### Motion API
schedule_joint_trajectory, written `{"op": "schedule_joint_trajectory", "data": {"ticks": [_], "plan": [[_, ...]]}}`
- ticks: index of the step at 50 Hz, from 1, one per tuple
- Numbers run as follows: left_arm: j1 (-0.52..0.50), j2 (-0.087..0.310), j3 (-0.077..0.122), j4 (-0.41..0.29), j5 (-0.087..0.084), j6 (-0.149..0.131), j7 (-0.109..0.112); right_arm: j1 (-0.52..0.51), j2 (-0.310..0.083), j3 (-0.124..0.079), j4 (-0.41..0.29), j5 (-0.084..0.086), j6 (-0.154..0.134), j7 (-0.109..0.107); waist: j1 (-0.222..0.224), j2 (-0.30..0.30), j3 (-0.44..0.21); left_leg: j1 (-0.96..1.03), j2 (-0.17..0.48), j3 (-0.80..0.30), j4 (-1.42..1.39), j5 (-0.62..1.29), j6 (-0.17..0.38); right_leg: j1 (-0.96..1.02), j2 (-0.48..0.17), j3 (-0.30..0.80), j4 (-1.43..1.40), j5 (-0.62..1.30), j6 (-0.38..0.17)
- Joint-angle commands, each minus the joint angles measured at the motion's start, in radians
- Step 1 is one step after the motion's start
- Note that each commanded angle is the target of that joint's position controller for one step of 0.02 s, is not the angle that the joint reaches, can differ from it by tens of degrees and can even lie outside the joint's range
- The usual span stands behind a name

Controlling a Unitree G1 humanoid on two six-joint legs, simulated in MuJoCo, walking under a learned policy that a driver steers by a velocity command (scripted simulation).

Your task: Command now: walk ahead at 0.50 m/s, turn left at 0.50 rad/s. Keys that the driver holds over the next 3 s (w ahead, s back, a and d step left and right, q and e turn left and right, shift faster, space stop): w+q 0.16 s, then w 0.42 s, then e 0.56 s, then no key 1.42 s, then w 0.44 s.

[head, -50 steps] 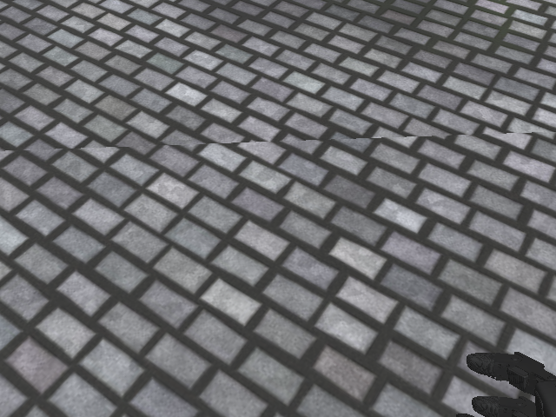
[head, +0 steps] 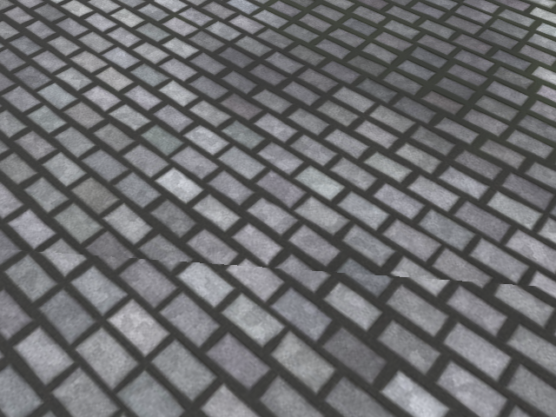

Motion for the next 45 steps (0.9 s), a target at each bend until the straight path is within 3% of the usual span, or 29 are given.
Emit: {"op": "schedule_joint_trajectory", "data": {"ticks": [1, 2, 3, 4, 5, 6, 7, 8, 9, 10, 12, 15, 19, 22, 25, 27, 28, 29, 30, 31, 32, 33, 34, 35, 36, 37, 38, 41, 45], "plan": [[-0.013, 0.208, 0.049, -0.05, -0.007, 0.014, 0.018, -0.036, -0.1, -0.034, -0.111, 0.003, -0.011, 0.012, -0.06, -0.132, -0.008, 0.062, -0.078, 0.095, -0.003, -0.151, 0.054, 0.035, -0.302, 0.043, 0.175, 1.107, -0.117], [-0.026, 0.219, 0.051, -0.055, -0.007, 0.023, 0.023, 0.08, -0.139, -0.056, -0.089, 0.006, -0.009, 0.009, -0.127, -0.139, -0.073, 0.218, -0.12, 0.109, -0.026, -0.164, 0.083, 0.003, -0.285, 0.028, 0.337, 1.201, -0.101], [-0.041, 0.218, 0.048, -0.064, -0.011, 0.023, 0.027, 0.244, -0.202, -0.09, -0.052, 0.006, -0.006, -0.006, -0.217, -0.108, -0.157, 0.488, -0.135, 0.066, -0.103, -0.095, 0.126, -0.135, -0.244, 0.012, 0.57, 1.093, -0.064], [-0.004, 0.134, 0.019, -0.094, 0.023, 0.006, 0.022, 0.345, -0.298, -0.114, -0.031, 0.004, 0.005, -0.033, -0.208, 0.095, -0.25, 0.794, 0.085, -0.262, -0.095, -0.01, 0.196, -0.438, -0.162, 0.021, 0.901, 0.424, -0.026], [0.064, 0.047, -0.014, -0.143, 0.014, -0.036, 0.001, 0.315, -0.343, -0.112, -0.061, -0.004, -0.011, -0.026, -0.122, 0.24, -0.405, 1.069, 0.296, -0.869, -0.27, -0.187, 0.414, -0.8, 0.048, 0.232, 1.193, -0.235, 0.013], [-0.077, 0.154, 0.011, -0.158, -0.023, -0.069, -0.014, 0.335, -0.245, -0.09, -0.058, -0.009, -0.016, -0.024, -0.199, 0.084, -0.37, 1.053, 0.263, -0.797, -0.335, -0.219, 0.345, -0.909, -0.016, 0.363, 1.22, -0.169, -0.011], [-0.139, 0.161, 0.012, -0.186, -0.041, -0.082, -0.019, 0.285, -0.205, -0.079, -0.058, -0.006, -0.023, -0.026, -0.178, 0.047, -0.226, 0.917, 0.227, -0.632, -0.337, -0.152, 0.297, -0.94, -0.057, 0.344, 1.153, -0.074, -0.032], [-0.145, 0.143, 0.01, -0.178, -0.021, -0.083, -0.01, 0.213, -0.183, -0.071, -0.073, 0.0, -0.025, -0.026, -0.124, -0.063, -0.147, 0.754, 0.18, -0.52, -0.343, -0.052, 0.258, -0.884, -0.101, 0.336, 1.063, -0.006, -0.031], [-0.135, 0.149, 0.018, -0.166, 0.001, -0.073, -0.003, 0.155, -0.147, -0.059, -0.088, -0.005, -0.025, -0.029, -0.088, -0.072, -0.099, 0.631, 0.148, -0.43, -0.362, 0.054, 0.237, -0.818, -0.131, 0.324, 0.988, 0.037, -0.021], [-0.103, 0.148, 0.021, -0.163, 0.004, -0.058, -0.006, 0.133, -0.134, -0.053, -0.101, -0.018, -0.026, -0.032, -0.057, -0.032, -0.091, 0.552, 0.133, -0.392, -0.382, 0.128, 0.238, -0.751, -0.149, 0.327, 0.963, 0.06, -0.012], [-0.074, 0.122, 0.02, -0.157, 0.012, -0.035, -0.007, 0.134, -0.135, -0.052, -0.092, -0.015, -0.034, -0.036, -0.04, -0.02, -0.083, 0.473, 0.112, -0.322, -0.412, 0.219, 0.24, -0.711, -0.156, 0.303, 0.892, 0.094, 0.016], [-0.161, 0.09, 0.009, -0.187, 0.019, -0.021, -0.002, 0.184, -0.162, -0.056, -0.061, -0.013, -0.038, -0.051, -0.066, 0.0, -0.04, 0.432, 0.079, -0.231, -0.437, 0.287, 0.213, -0.749, -0.149, 0.276, 0.73, 0.241, 0.044], [-0.293, 0.068, -0.003, -0.214, 0.009, -0.03, -0.014, 0.235, -0.172, -0.054, -0.031, -0.007, -0.033, -0.061, -0.126, 0.031, -0.023, 0.459, 0.045, -0.179, -0.436, 0.165, 0.153, -0.708, -0.107, 0.258, 0.443, 0.484, 0.03], [-0.372, 0.077, -0.004, -0.239, -0.002, -0.039, -0.029, 0.279, -0.182, -0.054, -0.004, -0.003, -0.031, -0.061, -0.161, 0.042, 0.012, 0.523, 0.09, -0.223, -0.426, 0.071, 0.154, -0.718, -0.086, 0.258, 0.346, 0.515, 0.012], [-0.407, 0.094, 0.001, -0.265, -0.001, -0.05, -0.047, 0.307, -0.188, -0.057, 0.019, -0.003, -0.02, -0.066, -0.16, 0.046, 0.028, 0.65, 0.149, -0.271, -0.367, 0.12, 0.146, -0.77, -0.073, 0.266, 0.286, 0.408, -0.027], [-0.362, 0.11, 0.008, -0.26, -0.002, -0.054, -0.052, 0.297, -0.199, -0.062, 0.024, -0.003, -0.011, -0.072, -0.128, 0.065, 0.011, 0.688, 0.161, -0.278, -0.317, 0.239, 0.125, -0.7, -0.053, 0.252, 0.26, 0.328, -0.057], [-0.294, 0.128, 0.018, -0.245, -0.002, -0.056, -0.05, 0.276, -0.206, -0.063, 0.02, -0.004, -0.007, -0.074, -0.086, 0.074, -0.028, 0.684, 0.141, -0.26, -0.245, 0.4, 0.11, -0.591, -0.023, 0.224, 0.241, 0.307, -0.078], [-0.164, 0.161, 0.036, -0.208, 0.002, -0.056, -0.044, 0.257, -0.193, -0.056, 0.014, -0.007, -0.005, -0.073, -0.019, 0.058, -0.114, 0.643, 0.088, -0.217, -0.097, 0.509, 0.085, -0.394, -0.013, 0.21, 0.226, 0.352, -0.111], [0.005, 0.219, 0.048, -0.181, 0.02, -0.056, -0.039, 0.241, -0.157, -0.038, -0.011, -0.025, -0.005, -0.076, 0.048, -0.015, -0.257, 0.491, 0.024, -0.163, 0.172, 0.352, 0.041, -0.113, -0.157, 0.361, 0.27, 0.497, -0.182], [0.083, 0.287, 0.066, -0.158, 0.033, -0.049, -0.041, 0.389, -0.078, -0.016, -0.013, -0.018, -0.022, -0.074, -0.001, -0.289, -0.39, 0.108, -0.152, -0.095, 0.574, -0.24, -0.052, 0.243, -0.378, 0.787, 0.227, 0.515, -0.364], [0.084, 0.201, 0.043, -0.154, 0.002, -0.041, -0.046, 0.385, -0.135, -0.021, 0.003, -0.024, -0.036, -0.067, 0.01, -0.289, -0.41, -0.006, -0.148, -0.175, 0.694, -0.568, -0.066, 0.262, -0.405, 0.941, 0.14, 0.561, -0.381], [-0.007, 0.161, 0.028, -0.174, -0.007, -0.032, -0.043, 0.298, -0.182, -0.034, -0.017, -0.008, -0.041, -0.062, 0.003, -0.198, -0.261, -0.063, -0.089, -0.168, 0.728, -0.525, -0.074, 0.139, -0.369, 0.787, 0.15, 0.628, -0.335], [-0.074, 0.138, 0.019, -0.193, -0.002, -0.023, -0.041, 0.225, -0.178, -0.03, -0.034, -0.013, -0.042, -0.063, -0.012, -0.09, -0.18, -0.05, -0.048, -0.135, 0.688, -0.465, -0.082, 0.006, -0.322, 0.662, 0.153, 0.754, -0.304], [-0.112, 0.123, 0.013, -0.196, -0.003, -0.016, -0.042, 0.172, -0.172, -0.034, -0.049, -0.029, -0.041, -0.067, -0.031, -0.033, -0.111, -0.034, -0.026, -0.111, 0.61, -0.438, -0.092, -0.115, -0.277, 0.586, 0.134, 0.848, -0.287], [-0.121, 0.115, 0.007, -0.198, 0.008, -0.016, -0.04, 0.162, -0.158, -0.035, -0.063, -0.041, -0.033, -0.073, -0.058, -0.032, -0.094, 0.027, -0.008, -0.11, 0.553, -0.402, -0.095, -0.206, -0.249, 0.549, 0.103, 0.919, -0.276], [-0.132, 0.147, 0.018, -0.196, 0.012, -0.013, -0.037, 0.193, -0.133, -0.03, -0.07, -0.033, -0.024, -0.078, -0.086, -0.098, -0.094, 0.064, -0.008, -0.11, 0.499, -0.398, -0.112, -0.246, -0.244, 0.538, 0.099, 0.973, -0.298], [-0.144, 0.158, 0.024, -0.195, 0.01, -0.01, -0.035, 0.219, -0.119, -0.026, -0.062, -0.029, -0.014, -0.083, -0.099, -0.116, -0.1, 0.088, -0.01, -0.103, 0.432, -0.399, -0.126, -0.275, -0.227, 0.504, 0.093, 0.998, -0.298], [-0.139, 0.202, 0.043, -0.191, 0.001, 0.011, -0.018, 0.187, -0.113, -0.026, -0.064, -0.031, 0.004, -0.099, -0.1, -0.111, -0.145, 0.133, -0.043, -0.083, 0.286, -0.3, -0.145, -0.32, -0.199, 0.469, 0.095, 0.972, -0.277], [-0.123, 0.205, 0.047, -0.185, -0.016, 0.045, 0.002, 0.089, -0.11, -0.029, -0.085, -0.027, 0.027, -0.103, -0.077, -0.127, -0.15, 0.183, -0.069, -0.105, 0.155, -0.162, -0.149, -0.365, -0.166, 0.491, 0.098, 0.702, -0.23]]}}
